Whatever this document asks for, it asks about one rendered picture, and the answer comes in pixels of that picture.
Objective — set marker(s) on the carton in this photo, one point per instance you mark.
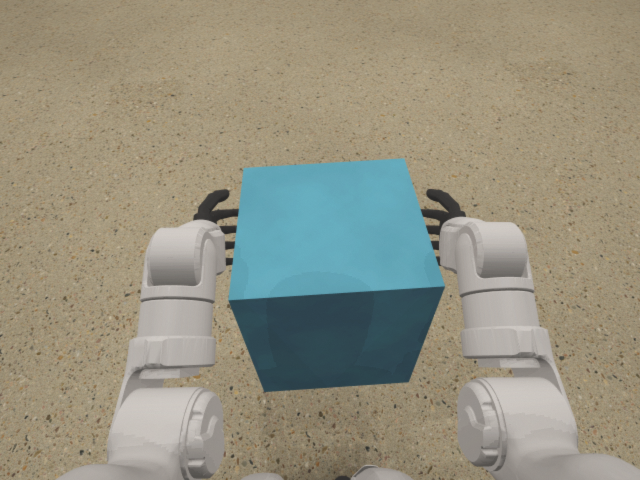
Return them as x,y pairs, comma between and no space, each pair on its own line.
334,279

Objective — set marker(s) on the right robot hand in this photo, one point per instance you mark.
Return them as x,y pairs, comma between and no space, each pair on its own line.
449,204

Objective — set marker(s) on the robot left upper arm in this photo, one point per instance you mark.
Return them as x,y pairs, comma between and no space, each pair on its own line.
173,433

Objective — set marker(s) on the robot right forearm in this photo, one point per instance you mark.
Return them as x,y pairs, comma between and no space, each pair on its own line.
499,309

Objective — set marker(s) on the right robot shin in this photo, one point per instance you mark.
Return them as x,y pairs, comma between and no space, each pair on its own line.
363,468

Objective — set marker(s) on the left robot hand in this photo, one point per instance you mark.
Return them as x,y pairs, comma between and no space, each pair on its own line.
205,213

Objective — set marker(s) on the robot left forearm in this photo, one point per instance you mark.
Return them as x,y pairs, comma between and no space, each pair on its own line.
175,320

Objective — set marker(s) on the robot right upper arm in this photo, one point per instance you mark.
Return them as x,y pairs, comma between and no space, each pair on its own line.
521,428

